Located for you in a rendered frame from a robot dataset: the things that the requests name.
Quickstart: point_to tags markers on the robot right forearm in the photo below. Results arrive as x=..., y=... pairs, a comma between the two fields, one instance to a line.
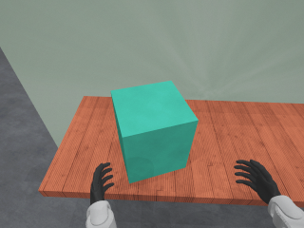
x=285, y=213

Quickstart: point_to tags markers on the robot right hand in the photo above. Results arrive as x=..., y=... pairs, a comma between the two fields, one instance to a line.
x=259, y=179

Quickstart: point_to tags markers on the carton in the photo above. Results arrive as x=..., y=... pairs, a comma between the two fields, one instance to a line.
x=156, y=129

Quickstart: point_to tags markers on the table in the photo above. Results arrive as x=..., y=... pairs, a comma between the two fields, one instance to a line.
x=227, y=131

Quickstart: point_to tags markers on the robot left forearm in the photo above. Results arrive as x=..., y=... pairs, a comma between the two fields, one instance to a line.
x=100, y=215

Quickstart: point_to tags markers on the robot left hand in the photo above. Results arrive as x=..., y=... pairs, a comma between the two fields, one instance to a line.
x=97, y=188

